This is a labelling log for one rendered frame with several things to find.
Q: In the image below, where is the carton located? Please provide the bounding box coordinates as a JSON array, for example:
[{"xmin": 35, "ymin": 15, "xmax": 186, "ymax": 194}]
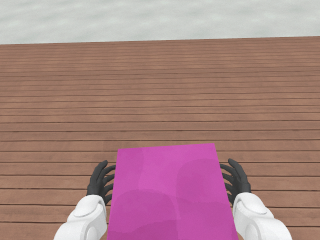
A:
[{"xmin": 106, "ymin": 143, "xmax": 239, "ymax": 240}]

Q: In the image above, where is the right robot forearm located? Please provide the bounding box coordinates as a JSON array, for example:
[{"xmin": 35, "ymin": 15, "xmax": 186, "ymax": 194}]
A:
[{"xmin": 232, "ymin": 192, "xmax": 292, "ymax": 240}]

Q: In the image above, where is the left robot hand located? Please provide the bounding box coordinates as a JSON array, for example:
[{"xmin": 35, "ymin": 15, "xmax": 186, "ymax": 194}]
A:
[{"xmin": 86, "ymin": 160, "xmax": 116, "ymax": 206}]

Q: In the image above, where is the left robot forearm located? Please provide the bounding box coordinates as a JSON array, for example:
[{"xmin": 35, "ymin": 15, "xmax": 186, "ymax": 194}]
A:
[{"xmin": 53, "ymin": 195, "xmax": 107, "ymax": 240}]

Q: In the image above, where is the right robot hand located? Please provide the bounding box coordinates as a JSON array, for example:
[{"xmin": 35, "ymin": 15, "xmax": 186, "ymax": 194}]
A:
[{"xmin": 219, "ymin": 158, "xmax": 252, "ymax": 207}]

